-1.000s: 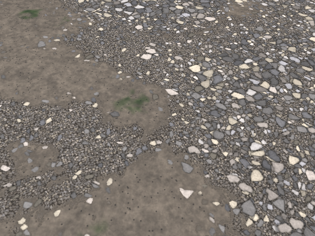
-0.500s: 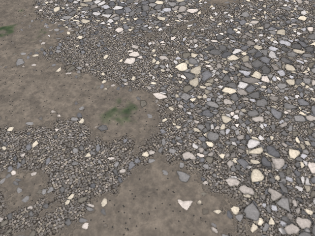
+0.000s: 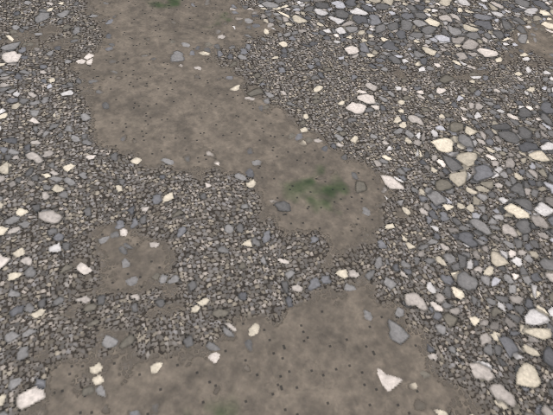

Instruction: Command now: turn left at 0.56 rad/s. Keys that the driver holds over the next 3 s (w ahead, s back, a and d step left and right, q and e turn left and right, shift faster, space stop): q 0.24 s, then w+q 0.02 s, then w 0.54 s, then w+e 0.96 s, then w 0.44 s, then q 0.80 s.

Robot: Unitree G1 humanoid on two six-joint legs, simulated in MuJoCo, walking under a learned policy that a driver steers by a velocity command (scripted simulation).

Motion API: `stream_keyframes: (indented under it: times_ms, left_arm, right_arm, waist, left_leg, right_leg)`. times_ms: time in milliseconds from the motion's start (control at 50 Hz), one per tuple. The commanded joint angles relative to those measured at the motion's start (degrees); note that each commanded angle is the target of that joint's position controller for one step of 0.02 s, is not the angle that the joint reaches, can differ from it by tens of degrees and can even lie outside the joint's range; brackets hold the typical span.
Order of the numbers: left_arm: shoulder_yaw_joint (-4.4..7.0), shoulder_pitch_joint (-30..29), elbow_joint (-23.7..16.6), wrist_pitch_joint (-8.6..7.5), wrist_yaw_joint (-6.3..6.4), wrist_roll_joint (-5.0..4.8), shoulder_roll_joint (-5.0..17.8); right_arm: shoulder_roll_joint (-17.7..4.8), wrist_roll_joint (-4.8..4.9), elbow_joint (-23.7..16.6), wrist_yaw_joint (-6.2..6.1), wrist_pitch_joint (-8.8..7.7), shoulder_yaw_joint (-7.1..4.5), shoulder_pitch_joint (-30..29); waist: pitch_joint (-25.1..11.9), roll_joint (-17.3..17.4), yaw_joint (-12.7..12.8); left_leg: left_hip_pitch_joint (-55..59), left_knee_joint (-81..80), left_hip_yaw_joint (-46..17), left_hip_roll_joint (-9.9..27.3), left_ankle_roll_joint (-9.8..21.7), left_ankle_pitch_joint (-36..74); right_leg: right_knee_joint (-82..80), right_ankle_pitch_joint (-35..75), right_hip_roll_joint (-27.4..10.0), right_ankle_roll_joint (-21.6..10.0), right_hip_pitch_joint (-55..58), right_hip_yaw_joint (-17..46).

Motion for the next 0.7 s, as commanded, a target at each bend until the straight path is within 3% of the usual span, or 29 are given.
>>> stream_keyframes:
  times_ms: [20,80,180,240,260,280,300,320,360,380,440,520,600,640,680,700]
  left_arm:
    - [0.27,-3.5,-4.1,-1.28,-0.35,-0.22,3.1]
    - [0.19,-3.1,-3.9,-1.99,-0.96,-0.4,3.5]
    - [0.11,-0.6,-3.6,-3.49,-2.3,-0.87,4.5]
    - [0.54,4.9,-2.1,-3.98,-3.11,-0.86,5.4]
    - [1.31,7.6,-1.6,-3.73,-3.02,-0.23,8.2]
    - [1.82,7.4,-1.8,-2.94,-2.57,0.67,12.3]
    - [1.55,7.6,-2.4,-3.33,-2.89,1.92,11.0]
    - [0.8,5.3,-3.7,-3.85,-2.85,1.34,8.3]
    - [-0.14,4.0,-3.7,-4.23,-2.26,-0.61,5.8]
    - [-0.48,5.6,-3.1,-4.41,-2.02,-0.7,5.5]
    - [-0.51,10.5,-1.5,-5.36,-2.2,-0.45,6.1]
    - [-0.25,12.5,-1.1,-5.7,-2.7,-1.04,8.3]
    - [0.0,15.3,-0.3,-5.61,-3.9,-1.73,10.3]
    - [-0.14,14.7,-0.2,-5.24,-4.27,-2.3,10.4]
    - [-1.18,14.3,-0.1,-5.33,-4.33,-1.72,8.0]
    - [-2.78,12.5,-1.6,-5.8,-4.47,-0.61,3.7]
  right_arm:
    - [-10.2,0.01,-4.0,-0.56,-0.15,-2.8,0.0]
    - [-10.8,-0.15,-4.9,-0.44,0.32,-3.02,-1.0]
    - [-10.9,0.11,-6.6,-0.01,1.15,-3.03,-3.0]
    - [-10.4,1.24,-7.8,-0.21,1.95,-2.8,-5.4]
    - [-8.2,1.05,-8.1,-0.26,2.0,-2.18,-4.1]
    - [-4.9,0.73,-8.1,0.1,1.6,-1.36,0.3]
    - [-9.6,0.14,-8.9,0.14,0.66,-2.5,-1.1]
    - [-11.8,0.07,-8.1,0.28,0.21,-3.16,-1.8]
    - [-9.6,-0.54,-6.5,0.52,0.12,-2.8,-1.1]
    - [-8.2,-0.45,-6.2,0.88,-0.21,-2.39,-1.1]
    - [-5.9,0.15,-6.8,1.55,-2.05,-1.45,-4.3]
    - [-3.6,0.17,-8.4,2.21,-3.65,-0.16,-9.0]
    - [-4.6,1.06,-8.9,3.06,-4.42,-0.12,-9.6]
    - [-5.0,1.3,-8.2,3.35,-4.64,-0.4,-6.6]
    - [-7.7,1.36,-5.2,2.79,-4.42,-1.94,3.0]
    - [-11.3,0.72,-3.8,2.16,-4.43,-3.01,12.5]
  waist:
    - [-5.5,9.3,-0.9]
    - [-5.3,9.9,-1.1]
    - [-7.7,10.7,-0.6]
    - [-8.2,9.5,2.8]
    - [-10.1,3.9,2.7]
    - [-9.6,-11.6,-0.8]
    - [-7.2,-13.1,0.9]
    - [-4.6,-9.0,0.7]
    - [-1.8,-8.3,0.7]
    - [-0.8,-7.7,1.3]
    - [0.8,-6.5,3.5]
    - [1.5,-7.5,5.4]
    - [2.4,-8.2,5.7]
    - [1.9,-7.5,2.9]
    - [-2.7,-5.3,-2.2]
    - [-9.3,2.8,-6.6]
  left_leg:
    - [10.6,-6.8,-17.0,13.2,7.9,5.3]
    - [8.6,-6.0,-19.6,12.5,8.5,5.3]
    - [9.9,-2.6,-24.3,11.6,8.6,16.5]
    - [6.1,0.9,-23.3,7.6,4.7,15.0]
    - [-1.6,6.6,-19.5,3.9,1.8,-0.3]
    - [-14.2,18.3,-7.0,-6.4,-1.7,-22.6]
    - [-20.5,28.8,-5.7,-4.0,-3.1,-24.6]
    - [-21.6,33.2,-6.0,-0.9,-3.4,-19.1]
    - [-24.2,35.4,-4.7,0.0,-5.1,-11.9]
    - [-24.7,36.1,-4.3,0.3,-5.5,-9.5]
    - [-25.4,31.0,-0.4,1.8,-5.9,-4.5]
    - [-18.2,17.6,5.1,4.7,-6.2,-1.8]
    - [-8.9,8.3,7.7,3.8,-4.5,-3.7]
    - [-1.4,2.6,8.6,2.9,-2.6,-0.5]
    - [14.2,0.1,7.6,2.4,-0.2,0.1]
    - [26.9,-2.1,-4.6,12.4,3.2,-3.1]
  right_leg:
    - [-6.7,0.0,-0.2,0.9,-3.7,1.5]
    - [-11.3,-2.2,0.5,1.0,0.3,1.8]
    - [-19.6,-4.4,1.9,-0.3,7.5,1.7]
    - [-35.8,7.7,0.7,-2.2,19.7,0.2]
    - [-37.9,9.9,-6.9,-5.1,28.8,5.7]
    - [-39.3,13.4,-18.1,-12.4,34.7,19.3]
    - [-42.4,3.9,-23.9,-19.1,30.1,28.3]
    - [-43.6,-7.1,-21.8,-18.4,28.1,25.1]
    - [-45.1,-14.1,-15.9,-14.1,28.9,19.2]
    - [-45.8,-12.6,-15.2,-13.9,29.1,17.6]
    - [-47.6,-7.4,-13.9,-14.2,30.5,12.9]
    - [-48.2,-0.5,-13.3,-14.3,27.5,8.2]
    - [-46.6,0.2,-14.5,-14.7,23.7,6.9]
    - [-43.9,1.4,-15.1,-13.9,21.5,6.7]
    - [-34.1,10.3,-12.2,-11.2,16.6,3.1]
    - [-16.0,7.4,-7.6,-7.8,8.8,-2.4]
Next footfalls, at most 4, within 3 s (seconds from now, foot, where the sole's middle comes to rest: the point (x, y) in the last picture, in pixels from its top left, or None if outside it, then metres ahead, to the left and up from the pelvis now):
0.26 right None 0.07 -0.15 -0.78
0.68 left None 0.14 0.15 -0.78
1.20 right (259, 384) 0.53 0.01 -0.78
1.68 left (192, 280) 0.80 0.20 -0.78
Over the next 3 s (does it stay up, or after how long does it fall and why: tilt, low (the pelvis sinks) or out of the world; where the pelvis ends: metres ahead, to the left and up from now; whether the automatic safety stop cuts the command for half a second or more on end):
stays up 1.07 -0.07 -0.01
